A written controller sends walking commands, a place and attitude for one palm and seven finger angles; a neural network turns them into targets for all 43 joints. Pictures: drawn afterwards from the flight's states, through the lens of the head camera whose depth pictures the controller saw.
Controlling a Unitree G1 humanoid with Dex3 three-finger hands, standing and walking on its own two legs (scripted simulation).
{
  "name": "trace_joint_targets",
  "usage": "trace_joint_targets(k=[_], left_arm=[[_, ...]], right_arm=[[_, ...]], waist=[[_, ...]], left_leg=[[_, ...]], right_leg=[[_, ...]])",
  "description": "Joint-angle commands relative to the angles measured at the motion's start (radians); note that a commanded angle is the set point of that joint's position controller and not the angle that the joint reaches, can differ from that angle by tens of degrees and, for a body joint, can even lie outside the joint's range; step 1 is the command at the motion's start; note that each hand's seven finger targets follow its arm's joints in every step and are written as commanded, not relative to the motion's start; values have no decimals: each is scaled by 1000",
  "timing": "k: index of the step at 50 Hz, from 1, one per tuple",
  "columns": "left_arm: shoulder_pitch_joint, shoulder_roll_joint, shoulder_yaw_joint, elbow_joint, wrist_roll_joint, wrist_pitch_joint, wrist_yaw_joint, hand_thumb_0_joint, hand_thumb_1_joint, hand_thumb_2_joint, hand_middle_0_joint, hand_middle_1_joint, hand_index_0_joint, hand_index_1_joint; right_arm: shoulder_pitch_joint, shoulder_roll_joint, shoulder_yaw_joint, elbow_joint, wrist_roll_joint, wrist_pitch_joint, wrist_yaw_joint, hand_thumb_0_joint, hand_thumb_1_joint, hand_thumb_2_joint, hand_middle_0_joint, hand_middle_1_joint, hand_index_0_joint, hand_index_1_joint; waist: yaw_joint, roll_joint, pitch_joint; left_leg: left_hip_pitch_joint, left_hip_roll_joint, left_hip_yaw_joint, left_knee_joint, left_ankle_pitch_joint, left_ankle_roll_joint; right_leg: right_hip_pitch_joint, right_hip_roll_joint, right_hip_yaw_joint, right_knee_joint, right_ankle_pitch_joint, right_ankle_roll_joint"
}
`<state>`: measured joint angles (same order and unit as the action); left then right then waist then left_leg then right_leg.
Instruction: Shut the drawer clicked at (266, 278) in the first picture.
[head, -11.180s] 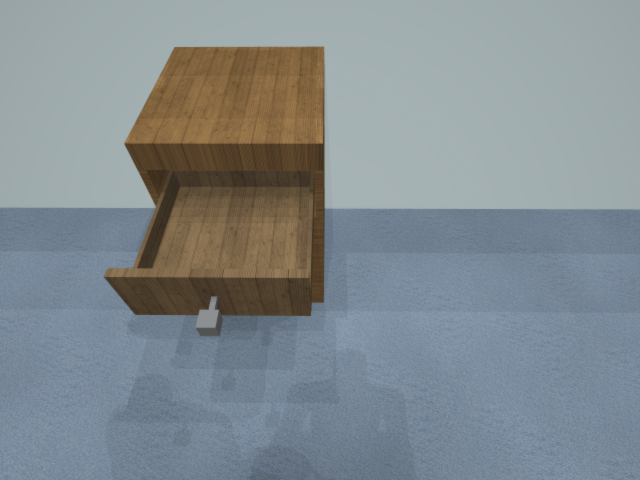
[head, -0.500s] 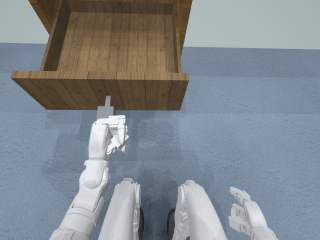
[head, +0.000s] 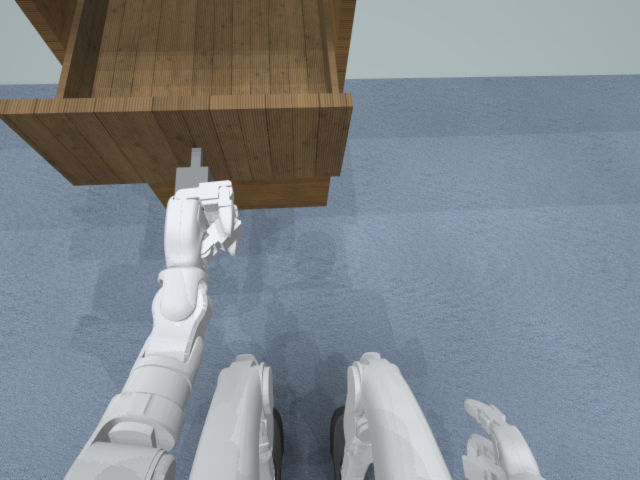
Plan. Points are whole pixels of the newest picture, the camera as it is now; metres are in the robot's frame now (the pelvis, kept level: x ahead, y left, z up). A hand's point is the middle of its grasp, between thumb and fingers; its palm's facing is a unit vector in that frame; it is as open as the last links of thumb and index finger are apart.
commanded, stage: push the drawer shut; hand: left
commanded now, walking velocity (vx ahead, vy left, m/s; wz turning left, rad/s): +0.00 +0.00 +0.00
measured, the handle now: (196, 175) +0.49 +0.15 -0.01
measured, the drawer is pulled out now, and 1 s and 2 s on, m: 0.19 0.06 0.00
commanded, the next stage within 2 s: pull the fist back off the drawer in 1.70 s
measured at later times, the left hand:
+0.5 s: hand (239, 175) +0.49 +0.10 -0.01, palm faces +0.03 -1.00 -0.05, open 3.4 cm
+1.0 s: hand (239, 137) +0.54 +0.10 -0.01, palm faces +0.04 -1.00 -0.04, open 3.3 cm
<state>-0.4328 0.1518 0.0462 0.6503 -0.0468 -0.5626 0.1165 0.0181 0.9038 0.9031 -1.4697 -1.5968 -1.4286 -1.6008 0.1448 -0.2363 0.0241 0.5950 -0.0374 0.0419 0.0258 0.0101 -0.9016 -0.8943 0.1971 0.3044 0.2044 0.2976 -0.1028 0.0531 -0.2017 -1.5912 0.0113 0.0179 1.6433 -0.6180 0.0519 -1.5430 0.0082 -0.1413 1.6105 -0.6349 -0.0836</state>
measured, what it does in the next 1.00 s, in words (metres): stands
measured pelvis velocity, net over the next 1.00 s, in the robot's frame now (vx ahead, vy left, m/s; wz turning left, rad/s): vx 0.00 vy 0.00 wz -0.04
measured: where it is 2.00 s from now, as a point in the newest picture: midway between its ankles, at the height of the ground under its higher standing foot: (307, 476)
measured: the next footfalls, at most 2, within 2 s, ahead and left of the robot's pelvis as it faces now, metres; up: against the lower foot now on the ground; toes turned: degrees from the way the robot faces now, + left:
none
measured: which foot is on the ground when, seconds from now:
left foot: down 0.00-1.00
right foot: down 0.00-1.00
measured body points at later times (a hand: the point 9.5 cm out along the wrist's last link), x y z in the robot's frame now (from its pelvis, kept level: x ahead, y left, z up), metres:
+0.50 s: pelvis +0.00 +0.00 -0.01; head +0.19 +0.01 +0.40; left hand +0.48 +0.15 -0.01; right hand +0.08 -0.26 -0.14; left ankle +0.06 +0.09 -0.53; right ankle +0.05 -0.08 -0.53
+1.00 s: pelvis +0.00 +0.00 -0.02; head +0.21 +0.02 +0.38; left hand +0.54 +0.15 -0.01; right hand +0.03 -0.26 -0.14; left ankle +0.06 +0.09 -0.53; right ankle +0.05 -0.08 -0.53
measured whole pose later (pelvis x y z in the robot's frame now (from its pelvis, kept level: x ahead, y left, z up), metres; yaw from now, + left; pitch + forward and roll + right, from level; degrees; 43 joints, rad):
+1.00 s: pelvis +0.00 +0.00 -0.02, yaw -3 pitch +37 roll -4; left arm -0.97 0.34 0.34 1.12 0.06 -0.58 0.08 0.02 0.90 0.90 -1.48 -1.60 -1.43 -1.60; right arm 0.22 -0.23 0.06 0.61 -0.08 0.12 0.04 0.01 -0.90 -0.89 0.20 0.30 0.21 0.30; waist -0.22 0.06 -0.18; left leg -1.72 0.04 0.01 1.70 -0.62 0.06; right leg -1.67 0.03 -0.15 1.64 -0.62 -0.08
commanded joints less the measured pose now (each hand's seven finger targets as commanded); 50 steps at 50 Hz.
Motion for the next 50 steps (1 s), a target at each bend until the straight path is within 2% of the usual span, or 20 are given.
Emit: trace_joint_targets(k=[1, 3, 6, 7, 10, 13, 21, 24, 26, 29, 33, 35, 36, 37, 41, 42, 43, 44, 48, 50], left_arm=[[-410, 164, 105, -178, -8, -88, 30, 0, 900, 900, -1400, -1600, -1400, -1600], [-446, 178, 115, -166, 0, -97, 30, 0, 900, 900, -1400, -1600, -1400, -1600], [-512, 176, 111, -121, 4, -97, 29, 0, 900, 900, -1400, -1600, -1400, -1600], [-514, 197, 137, -112, 4, -97, 30, 0, 900, 900, -1400, -1600, -1400, -1600], [-530, 218, 160, -74, 4, -90, 24, 0, 900, 900, -1400, -1600, -1400, -1600], [-567, 218, 164, -57, 2, -84, 17, 0, 900, 900, -1400, -1600, -1400, -1600], [-694, 262, 216, 44, 14, -93, 24, 0, 900, 900, -1400, -1600, -1400, -1600], [-752, 289, 237, 70, 22, -106, 20, 0, 900, 900, -1400, -1600, -1400, -1600], [-768, 313, 257, 121, 32, -109, 16, 0, 900, 900, -1400, -1600, -1400, -1600], [-827, 327, 261, 119, 47, -117, 13, 0, 900, 900, -1400, -1600, -1400, -1600], [-841, 339, 279, 141, 43, -104, 6, 0, 900, 900, -1400, -1600, -1400, -1600], [-849, 371, 302, 155, 45, -98, 0, 0, 900, 900, -1400, -1600, -1400, -1600], [-857, 360, 295, 171, 44, -93, -3, 0, 900, 900, -1400, -1600, -1400, -1600], [-873, 388, 317, 165, 44, -93, -2, 0, 900, 900, -1400, -1600, -1400, -1600], [-919, 411, 328, 196, 55, -90, -4, 0, 900, 900, -1400, -1600, -1400, -1600], [-948, 438, 338, 186, 62, -93, -2, 0, 900, 900, -1400, -1600, -1400, -1600], [-953, 429, 335, 204, 64, -91, -1, 0, 900, 900, -1400, -1600, -1400, -1600], [-977, 439, 338, 206, 64, -90, 1, 0, 900, 900, -1400, -1600, -1400, -1600], [-1017, 506, 374, 239, 76, -82, -6, 0, 900, 900, -1400, -1600, -1400, -1600], [-1050, 515, 374, 260, 80, -72, -8, 0, 900, 900, -1400, -1600, -1400, -1600]], right_arm=[[79, -146, -47, -83, -1, -32, -16, 0, -900, -900, 200, 300, 200, 300], [89, -150, -50, -76, -4, -31, -16, 0, -900, -900, 200, 300, 200, 300], [102, -151, -48, -65, -6, -27, -17, 0, -900, -900, 200, 300, 200, 300], [110, -155, -49, -64, -9, -25, -17, 0, -900, -900, 200, 300, 200, 300], [118, -157, -48, -64, -9, -17, -16, 0, -900, -900, 200, 300, 200, 300], [128, -158, -47, -64, -11, -11, -11, 0, -900, -900, 200, 300, 200, 300], [163, -159, -45, -49, -19, 0, -8, 0, -900, -900, 200, 300, 200, 300], [176, -162, -44, -41, -25, 6, -6, 0, -900, -900, 200, 300, 200, 300], [185, -159, -42, -38, -26, 11, -8, 0, -900, -900, 200, 300, 200, 300], [200, -168, -44, -36, -33, 21, -3, 0, -900, -900, 200, 300, 200, 300], [220, -173, -44, -37, -37, 37, 3, 0, -900, -900, 200, 300, 200, 300], [223, -172, -41, -40, -37, 45, 5, 0, -900, -900, 200, 300, 200, 300], [228, -169, -40, -39, -36, 47, 5, 0, -900, -900, 200, 300, 200, 300], [234, -175, -41, -38, -37, 51, 5, 0, -900, -900, 200, 300, 200, 300], [241, -171, -35, -36, -39, 60, 3, 0, -900, -900, 200, 300, 200, 300], [246, -176, -34, -34, -42, 63, 3, 0, -900, -900, 200, 300, 200, 300], [249, -176, -34, -34, -43, 64, 5, 0, -900, -900, 200, 300, 200, 300], [252, -177, -33, -28, -44, 65, 4, 0, -900, -900, 200, 300, 200, 300], [261, -179, -26, -32, -46, 70, 1, 0, -900, -900, 200, 300, 200, 300], [267, -181, -22, -31, -46, 72, 0, 0, -900, -900, 200, 300, 200, 300]], waist=[[-46, -14, -518], [-43, 22, -541], [-63, 24, -544], [-54, 46, -554], [-54, 17, -587], [-54, 59, -597], [-86, 19, -582], [-90, 53, -591], [-95, 16, -577], [-94, 90, -628], [-99, 90, -659], [-97, 71, -653], [-105, 60, -644], [-103, 73, -645], [-117, 64, -625], [-117, 93, -626], [-119, 90, -630], [-131, 86, -627], [-134, 99, -619], [-147, 92, -612]], left_leg=[[269, -16, -80, -155, 188, -17], [287, -17, -81, -154, 195, -20], [300, -16, -87, -153, 203, -18], [309, -17, -84, -154, 215, -21], [292, -17, -81, -149, 226, -20], [310, -16, -81, -153, 238, -22], [273, -11, -87, -140, 231, -15], [266, -12, -81, -128, 234, -16], [231, -11, -79, -120, 223, -12], [293, -8, -89, -120, 257, -17], [320, -5, -93, -118, 304, -15], [284, -5, -89, -114, 293, -14], [286, -3, -94, -117, 299, -11], [285, -3, -92, -115, 295, -12], [245, 0, -92, -102, 270, -7], [255, 1, -96, -103, 272, -9], [254, 0, -98, -101, 266, -8], [248, 2, -96, -92, 270, -6], [205, 3, -96, -79, 253, -5], [181, 5, -96, -70, 239, -2]], right_leg=[[352, 9, 171, -251, 188, 62], [338, 8, 167, -244, 191, 61], [315, 11, 159, -237, 196, 62], [320, 10, 157, -236, 208, 60], [352, 11, 167, -236, 224, 63], [342, 13, 163, -234, 233, 61], [324, 18, 161, -227, 230, 68], [316, 16, 167, -224, 231, 68], [330, 18, 176, -225, 225, 69], [287, 19, 159, -205, 241, 66], [298, 22, 153, -200, 292, 67], [324, 23, 161, -204, 290, 67], [321, 25, 156, -200, 299, 68], [317, 24, 155, -202, 295, 69], [312, 26, 165, -207, 269, 69], [297, 26, 159, -202, 263, 68], [288, 28, 160, -203, 249, 68], [288, 27, 166, -206, 256, 69], [292, 28, 175, -204, 236, 68], [288, 28, 180, -206, 219, 69]])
